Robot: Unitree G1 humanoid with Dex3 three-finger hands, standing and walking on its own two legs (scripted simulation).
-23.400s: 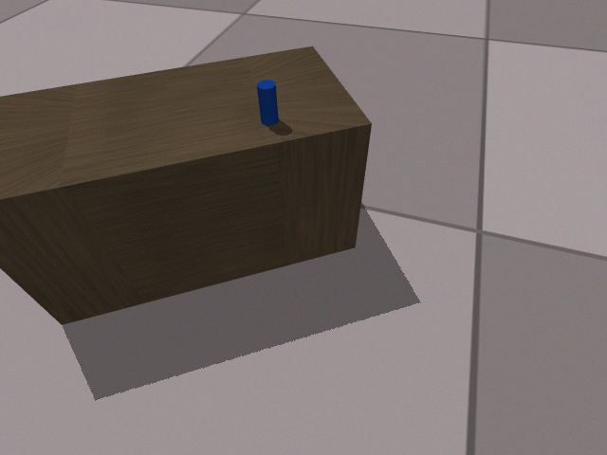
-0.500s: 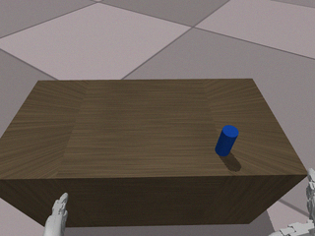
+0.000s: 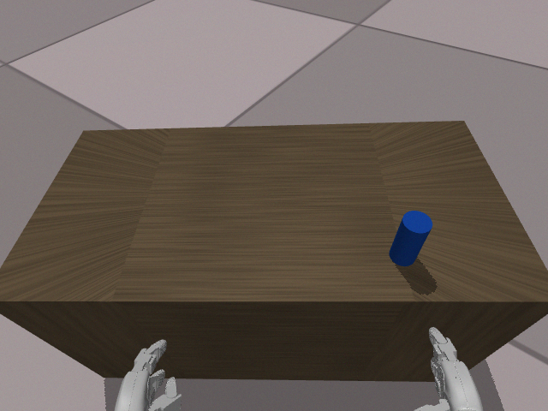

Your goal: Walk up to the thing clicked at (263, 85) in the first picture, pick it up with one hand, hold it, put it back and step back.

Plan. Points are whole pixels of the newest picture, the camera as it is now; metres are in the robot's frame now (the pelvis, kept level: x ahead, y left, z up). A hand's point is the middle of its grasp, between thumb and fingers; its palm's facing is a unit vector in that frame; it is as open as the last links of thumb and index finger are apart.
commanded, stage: home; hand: right
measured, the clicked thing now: (409, 239) +0.45 -0.24 -0.10
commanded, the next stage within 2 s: none
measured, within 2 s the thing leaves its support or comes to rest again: neither
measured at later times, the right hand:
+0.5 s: hand out of the picture +0.11 -0.24 -0.13, palm faces -0.06 +0.92 -0.38, open 17.4 cm
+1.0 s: hand out of the picture +0.04 -0.28 -0.14, palm faces -0.08 +0.93 -0.36, open 17.3 cm
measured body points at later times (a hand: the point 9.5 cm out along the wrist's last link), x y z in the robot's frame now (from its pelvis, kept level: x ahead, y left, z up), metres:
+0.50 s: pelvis +0.01 +0.00 +0.00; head +0.00 +0.00 +0.45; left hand +0.10 +0.28 -0.12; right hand +0.12 -0.29 -0.10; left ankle -0.04 +0.12 -0.73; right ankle +0.04 -0.14 -0.73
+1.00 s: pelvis -0.01 -0.03 +0.02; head -0.01 -0.02 +0.47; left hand +0.04 +0.28 -0.12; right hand +0.05 -0.33 -0.11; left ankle -0.04 +0.12 -0.73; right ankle +0.04 -0.14 -0.73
